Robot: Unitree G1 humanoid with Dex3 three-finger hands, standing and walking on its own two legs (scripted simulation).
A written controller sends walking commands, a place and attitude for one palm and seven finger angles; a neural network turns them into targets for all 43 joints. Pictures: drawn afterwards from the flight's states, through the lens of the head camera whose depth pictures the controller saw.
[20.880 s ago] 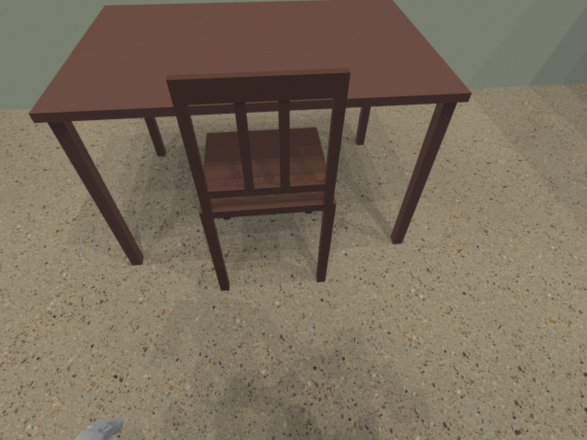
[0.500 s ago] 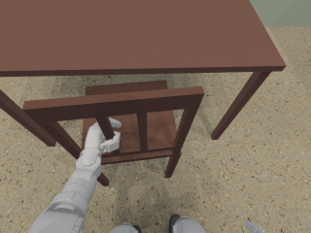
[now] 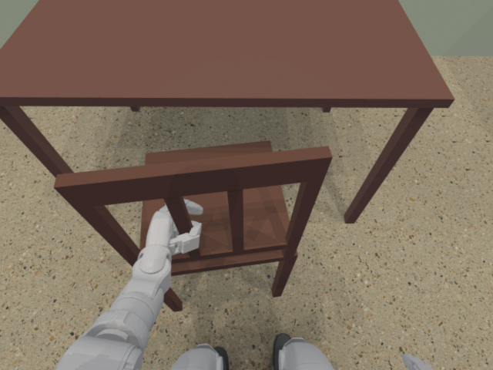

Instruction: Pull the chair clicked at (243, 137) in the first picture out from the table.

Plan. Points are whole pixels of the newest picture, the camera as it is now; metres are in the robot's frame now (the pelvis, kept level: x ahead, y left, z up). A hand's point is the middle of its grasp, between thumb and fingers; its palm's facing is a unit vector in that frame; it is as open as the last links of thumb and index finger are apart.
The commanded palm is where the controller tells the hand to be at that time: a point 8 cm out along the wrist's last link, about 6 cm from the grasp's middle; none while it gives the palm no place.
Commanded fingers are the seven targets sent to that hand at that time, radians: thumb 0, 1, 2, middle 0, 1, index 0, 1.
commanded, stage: step backward, pulling the chair out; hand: left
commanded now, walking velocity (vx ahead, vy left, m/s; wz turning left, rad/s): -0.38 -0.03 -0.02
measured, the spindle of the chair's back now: (185, 228) +0.37 +0.12 -0.08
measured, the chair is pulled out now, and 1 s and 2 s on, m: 0.19 0.27 0.57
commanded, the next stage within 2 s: stop walking, hand still on the chair in 1.86 s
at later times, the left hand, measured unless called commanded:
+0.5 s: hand (184, 254) +0.31 +0.12 -0.06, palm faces -0.07 -0.98 -0.16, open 5.7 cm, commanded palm +0.30 +0.18 -0.06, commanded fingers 0.00 0.90 0.90 -0.50 -1.45 -0.50 -1.45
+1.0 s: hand (167, 279) +0.27 +0.14 -0.06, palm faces -0.11 -0.98 -0.17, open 5.7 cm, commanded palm +0.25 +0.19 -0.06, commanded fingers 0.00 0.90 0.90 -0.50 -1.45 -0.50 -1.45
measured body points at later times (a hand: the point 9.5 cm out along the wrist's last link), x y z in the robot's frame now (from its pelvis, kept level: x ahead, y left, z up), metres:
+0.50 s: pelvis -0.05 +0.02 -0.01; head +0.02 +0.02 +0.43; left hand +0.31 +0.17 -0.05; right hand +0.04 -0.26 -0.13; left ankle -0.12 +0.14 -0.73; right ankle +0.12 -0.13 -0.72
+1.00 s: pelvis -0.10 +0.04 +0.01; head +0.01 +0.04 +0.45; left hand +0.27 +0.19 -0.05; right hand +0.00 -0.21 -0.12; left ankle -0.04 +0.17 -0.72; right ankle -0.10 -0.09 -0.71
